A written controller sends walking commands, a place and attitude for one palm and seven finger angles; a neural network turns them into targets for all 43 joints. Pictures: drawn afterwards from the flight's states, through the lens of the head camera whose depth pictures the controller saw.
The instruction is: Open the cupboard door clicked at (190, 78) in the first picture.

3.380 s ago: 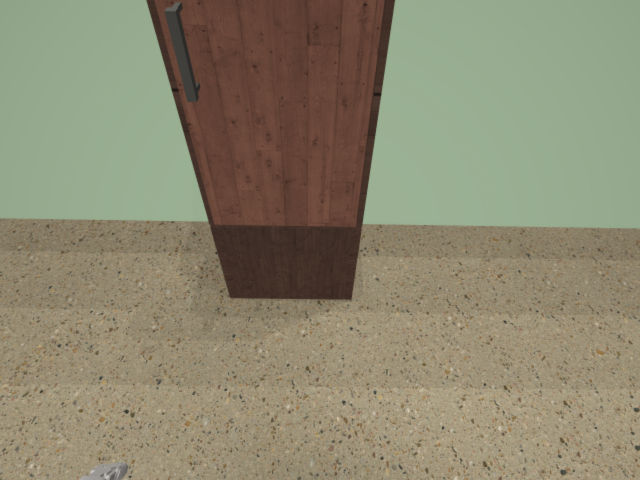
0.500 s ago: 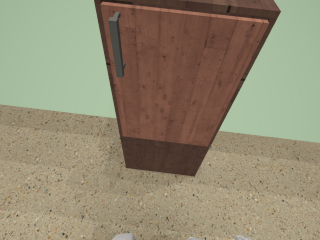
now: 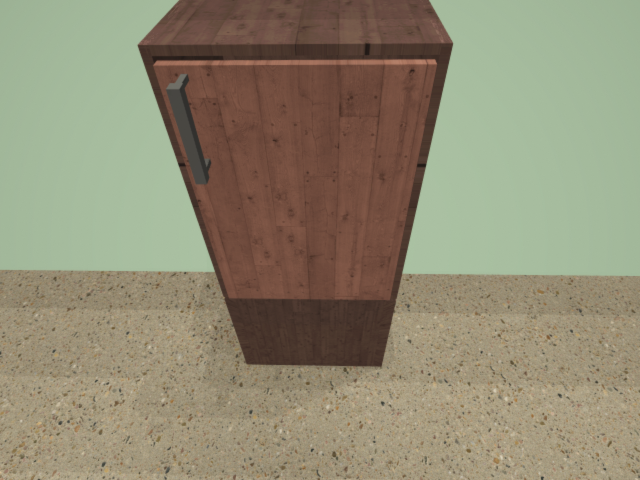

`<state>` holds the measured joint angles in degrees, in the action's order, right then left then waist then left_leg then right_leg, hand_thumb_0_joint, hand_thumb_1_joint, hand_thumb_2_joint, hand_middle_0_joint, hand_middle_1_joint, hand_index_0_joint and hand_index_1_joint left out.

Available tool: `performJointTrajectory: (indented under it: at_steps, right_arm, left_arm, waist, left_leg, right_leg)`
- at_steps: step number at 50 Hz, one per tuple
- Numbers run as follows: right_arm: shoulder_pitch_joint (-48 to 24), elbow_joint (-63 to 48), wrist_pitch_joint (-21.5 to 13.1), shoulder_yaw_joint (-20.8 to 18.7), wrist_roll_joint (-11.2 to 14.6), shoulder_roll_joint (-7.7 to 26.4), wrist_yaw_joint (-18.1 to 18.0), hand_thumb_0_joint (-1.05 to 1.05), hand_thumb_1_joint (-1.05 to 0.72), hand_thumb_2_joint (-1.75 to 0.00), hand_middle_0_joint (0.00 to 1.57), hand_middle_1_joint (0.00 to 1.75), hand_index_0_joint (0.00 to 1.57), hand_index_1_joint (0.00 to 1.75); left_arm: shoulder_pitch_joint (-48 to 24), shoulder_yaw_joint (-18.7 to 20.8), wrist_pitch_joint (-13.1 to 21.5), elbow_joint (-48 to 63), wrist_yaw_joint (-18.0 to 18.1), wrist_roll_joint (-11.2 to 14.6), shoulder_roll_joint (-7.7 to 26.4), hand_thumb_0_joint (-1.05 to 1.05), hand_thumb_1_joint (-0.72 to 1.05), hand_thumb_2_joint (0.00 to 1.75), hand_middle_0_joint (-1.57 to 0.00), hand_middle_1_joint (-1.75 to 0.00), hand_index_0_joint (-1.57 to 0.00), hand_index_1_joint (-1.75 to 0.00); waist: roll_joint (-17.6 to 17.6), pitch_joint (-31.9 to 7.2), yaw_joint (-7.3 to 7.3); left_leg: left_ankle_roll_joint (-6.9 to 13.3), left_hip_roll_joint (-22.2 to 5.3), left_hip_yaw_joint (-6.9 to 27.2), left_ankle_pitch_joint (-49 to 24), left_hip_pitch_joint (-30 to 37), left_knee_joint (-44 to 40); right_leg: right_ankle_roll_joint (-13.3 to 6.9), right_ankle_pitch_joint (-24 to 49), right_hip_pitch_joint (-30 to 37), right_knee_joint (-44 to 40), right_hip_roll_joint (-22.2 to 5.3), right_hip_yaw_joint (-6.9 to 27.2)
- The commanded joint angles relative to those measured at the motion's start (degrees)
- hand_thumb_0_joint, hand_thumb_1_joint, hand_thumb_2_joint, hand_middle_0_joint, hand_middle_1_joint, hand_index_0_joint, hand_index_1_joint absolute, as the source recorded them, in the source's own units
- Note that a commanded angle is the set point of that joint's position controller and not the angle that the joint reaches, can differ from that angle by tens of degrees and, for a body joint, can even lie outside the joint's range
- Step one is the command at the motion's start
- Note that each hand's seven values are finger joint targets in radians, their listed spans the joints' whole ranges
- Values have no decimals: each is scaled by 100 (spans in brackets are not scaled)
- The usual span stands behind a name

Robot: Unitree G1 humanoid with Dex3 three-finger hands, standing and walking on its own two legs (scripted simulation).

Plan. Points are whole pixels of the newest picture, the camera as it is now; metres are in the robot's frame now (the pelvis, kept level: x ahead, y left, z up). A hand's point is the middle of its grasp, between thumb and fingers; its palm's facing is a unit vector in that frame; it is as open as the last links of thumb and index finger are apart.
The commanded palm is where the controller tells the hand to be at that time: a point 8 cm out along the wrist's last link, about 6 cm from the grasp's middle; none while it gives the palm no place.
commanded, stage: come to a stop and stand still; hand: left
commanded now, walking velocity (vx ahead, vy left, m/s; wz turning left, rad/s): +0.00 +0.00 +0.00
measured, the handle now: (193, 131) +0.58 +0.22 +0.15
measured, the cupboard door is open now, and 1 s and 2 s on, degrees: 0 0 0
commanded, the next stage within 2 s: look again from close up in 0.80 s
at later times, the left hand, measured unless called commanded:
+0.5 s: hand out of the picture +0.00 +0.14 -0.18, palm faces +0.05 -0.99 -0.14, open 7.4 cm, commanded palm none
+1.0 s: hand out of the picture +0.02 +0.17 -0.18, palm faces +0.01 -0.98 -0.20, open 7.4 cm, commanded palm none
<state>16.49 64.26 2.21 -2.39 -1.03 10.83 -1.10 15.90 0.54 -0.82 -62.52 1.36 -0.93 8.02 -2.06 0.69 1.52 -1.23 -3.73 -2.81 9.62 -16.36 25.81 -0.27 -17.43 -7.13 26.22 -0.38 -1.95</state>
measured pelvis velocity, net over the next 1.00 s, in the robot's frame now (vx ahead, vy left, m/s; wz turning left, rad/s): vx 0.03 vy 0.01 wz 0.00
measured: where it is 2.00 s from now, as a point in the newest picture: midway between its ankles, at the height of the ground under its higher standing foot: outside the picture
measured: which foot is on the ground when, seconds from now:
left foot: down 0.00-1.00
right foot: down 0.00-1.00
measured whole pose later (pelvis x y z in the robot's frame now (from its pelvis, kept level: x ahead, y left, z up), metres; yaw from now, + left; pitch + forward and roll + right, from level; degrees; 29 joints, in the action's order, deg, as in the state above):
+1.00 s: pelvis +0.03 +0.01 +0.00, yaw +0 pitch -1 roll -1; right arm 12.8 60.7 -0.6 -1.0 -0.9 10.4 -1.4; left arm 18.0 -0.3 2.1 -62.2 3.2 -1.3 7.7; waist -1.0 3.4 0.7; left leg -1.4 -4.0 -2.2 12.7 -16.6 30.6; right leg 0.4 -19.9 -4.9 26.4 -0.1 -2.1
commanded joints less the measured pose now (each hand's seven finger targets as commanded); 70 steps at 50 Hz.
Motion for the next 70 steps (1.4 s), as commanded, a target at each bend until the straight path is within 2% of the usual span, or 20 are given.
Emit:
performJointTrajectory:
  at_steps: [1, 3, 6, 16, 20, 23, 33, 44, 45, 46, 47, 48, 49, 51, 53, 55, 57, 59, 66, 70]
  right_arm:
    - [313, -16, -184, 56, 16, 193, -19, 0, -90, -90, 20, 30, 20, 30]
    - [328, 41, -150, 57, 9, 156, -26, 0, -90, -90, 20, 30, 20, 30]
    - [498, 136, -146, 79, 8, 60, -50, 0, -90, -90, 20, 30, 20, 30]
    - [615, 209, -240, 71, 36, -27, -124, 0, -90, -90, 20, 30, 20, 30]
    - [562, 191, -279, 54, 47, -5, -140, 0, -90, -90, 20, 30, 20, 30]
    - [450, 164, -278, 46, 52, 4, -145, 0, -90, -90, 20, 30, 20, 30]
    - [171, 71, -292, 61, 51, 156, -138, 0, -90, -90, 20, 30, 20, 30]
    - [-67, -16, -289, 79, 46, 355, -115, 0, -90, -90, 20, 30, 20, 30]
    - [-581, -513, -383, 109, 79, 470, -19, 0, -90, -90, 20, 30, 20, 30]
    - [-420, -785, -356, 139, 39, 264, 25, 0, -90, -90, 20, 30, 20, 30]
    - [107, -699, -406, 118, -13, 204, 5, 0, -90, -90, 20, 30, 20, 30]
    - [212, -703, -419, 102, -6, 318, -24, 0, -90, -90, 20, 30, 20, 30]
    - [192, -748, -419, 72, 21, 399, -38, 0, -90, -90, 20, 30, 20, 30]
    - [45, -825, -397, 76, 32, 392, -39, 0, -90, -90, 20, 30, 20, 30]
    - [-104, -916, -336, 73, 37, 447, -38, 0, -90, -90, 20, 30, 20, 30]
    - [-164, -971, -312, 43, 27, 531, -22, 0, -90, -90, 20, 30, 20, 30]
    - [-210, -1008, -302, 31, 12, 575, -4, 0, -90, -90, 20, 30, 20, 30]
    - [-232, -1071, -279, -1, 1, 626, 11, 0, -90, -90, 20, 30, 20, 30]
    - [-285, -1136, -332, -62, 4, 875, 25, 0, -90, -90, 20, 30, 20, 30]
    - [-313, -1074, -342, -65, 17, 972, 36, 0, -90, -90, 20, 30, 20, 30]
  left_arm:
    - [137, 117, 125, 122, 59, 66, 685, 0, 90, 90, -20, -30, -20, -30]
    - [168, 123, 86, 78, 65, 64, 671, 0, 90, 90, -20, -30, -20, -30]
    - [262, 123, 79, 18, 65, 72, 607, 0, 90, 90, -20, -30, -20, -30]
    - [602, 113, 109, -119, 88, 72, 343, 0, 90, 90, -20, -30, -20, -30]
    - [685, 122, 129, -143, 101, 62, 286, 0, 90, 90, -20, -30, -20, -30]
    - [731, 114, 128, -153, 109, 50, 251, 0, 90, 90, -20, -30, -20, -30]
    - [737, 99, 145, -148, 116, 28, 375, 0, 90, 90, -20, -30, -20, -30]
    - [602, 96, 145, -95, 95, 30, 568, 0, 90, 90, -20, -30, -20, -30]
    - [979, 38, 347, -123, 309, -88, 677, 0, 90, 90, -20, -30, -20, -30]
    - [681, 106, 421, 82, 312, -108, 904, 0, 90, 90, -20, -30, -20, -30]
    - [656, 100, 439, 239, 285, -67, 893, 0, 90, 90, -20, -30, -20, -30]
    - [646, 69, 435, 323, 270, -4, 812, 0, 90, 90, -20, -30, -20, -30]
    - [688, 79, 424, 386, 258, 10, 780, 0, 90, 90, -20, -30, -20, -30]
    - [704, 92, 337, 472, 241, -16, 789, 0, 90, 90, -20, -30, -20, -30]
    - [633, 78, 235, 562, 213, -18, 780, 0, 90, 90, -20, -30, -20, -30]
    - [527, 70, 170, 653, 178, -20, 784, 0, 90, 90, -20, -30, -20, -30]
    - [518, 70, 137, 696, 153, -29, 831, 0, 90, 90, -20, -30, -20, -30]
    - [472, 81, 105, 753, 128, -31, 879, 0, 90, 90, -20, -30, -20, -30]
    - [576, 121, 127, 814, 69, -48, 1043, 0, 90, 90, -20, -30, -20, -30]
    - [591, 121, 150, 738, 44, -42, 1134, 0, 90, 90, -20, -30, -20, -30]
  waist:
    - [610, 536, -21]
    - [515, 817, -36]
    - [373, 918, -48]
    - [116, 538, -122]
    - [198, 275, -127]
    - [205, 376, -134]
    - [233, 294, -144]
    - [196, 317, -171]
    - [500, 624, -365]
    - [432, 524, -11]
    - [651, -178, 64]
    - [882, -645, 16]
    - [842, -791, -42]
    - [302, -368, -123]
    - [319, 93, -143]
    - [132, 321, -134]
    - [-34, 467, -162]
    - [57, 525, -149]
    - [-194, 129, -242]
    - [9, 158, -223]
  left_leg:
    - [44, -170, 243, -155, 613, -171]
    - [10, -161, 191, 107, 503, -114]
    - [23, -165, 218, 69, 457, -155]
    - [82, -240, 312, -426, 522, -254]
    - [115, -287, 315, -776, 661, -222]
    - [129, -295, 314, -819, 712, -213]
    - [153, -289, 319, -1167, 906, -250]
    - [141, -268, 344, -1105, 939, -339]
    - [60, -184, 140, -968, 316, 1043]
    - [71, -29, 40, -246, 13, 839]
    - [213, 16, 14, -234, 230, 545]
    - [283, -20, 106, -756, 448, 621]
    - [314, -93, 145, -1305, 556, 696]
    - [309, -135, 155, -1660, 471, 701]
    - [326, -184, 299, -1303, 304, 556]
    - [346, -182, 452, -650, 122, 308]
    - [377, -178, 565, -66, -59, 103]
    - [375, -161, 689, 728, -217, -127]
    - [462, -287, 1036, 1247, -227, -634]
    - [420, -253, 970, 1302, -157, -670]
  right_leg:
    - [-251, -472, -1174, -1167, -685, 610]
    - [-257, -973, -1403, -1317, -720, 690]
    - [-261, -922, -1365, -1273, -627, 660]
    - [-189, 186, -771, -896, -484, 436]
    - [-149, 725, -549, -750, -481, 336]
    - [-125, 806, -624, -747, -484, 318]
    - [-69, 1269, -427, -756, -547, 278]
    - [-50, 1212, -324, -861, -587, 261]
    - [151, 3531, -668, -998, -894, 863]
    - [17, 5053, -197, -490, -1101, 600]
    - [-137, 5335, 260, 130, -972, 383]
    - [-134, 4996, 450, 354, -821, 239]
    - [-135, 4631, 409, 379, -745, 241]
    - [-153, 3629, 47, 282, -684, 217]
    - [-154, 2038, -403, 86, -544, 217]
    - [-159, 712, -643, -48, -445, 257]
    - [-163, -4, -745, -128, -389, 247]
    - [-165, -583, -872, -179, -353, 249]
    - [-143, -396, -602, -45, -311, 92]
    - [-157, -399, -688, -223, -403, 177]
